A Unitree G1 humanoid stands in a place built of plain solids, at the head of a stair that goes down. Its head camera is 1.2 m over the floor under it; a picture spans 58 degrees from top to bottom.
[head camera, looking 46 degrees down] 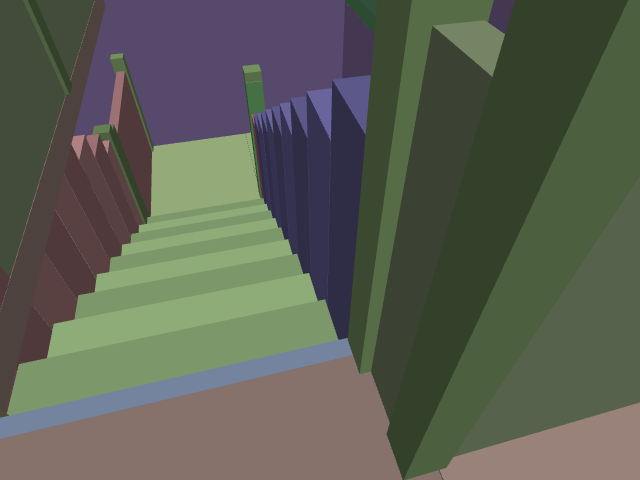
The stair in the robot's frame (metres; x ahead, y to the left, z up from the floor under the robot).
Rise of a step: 0.17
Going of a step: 0.28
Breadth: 1.09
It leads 15 degrees to the left of straight ahead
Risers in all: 10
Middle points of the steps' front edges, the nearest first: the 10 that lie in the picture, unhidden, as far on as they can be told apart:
0.59 0.44 0.00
0.86 0.51 -0.17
1.14 0.58 -0.33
1.41 0.65 -0.50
1.68 0.72 -0.67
1.95 0.79 -0.83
2.22 0.86 -1.00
2.49 0.93 -1.17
2.76 1.00 -1.34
3.03 1.07 -1.50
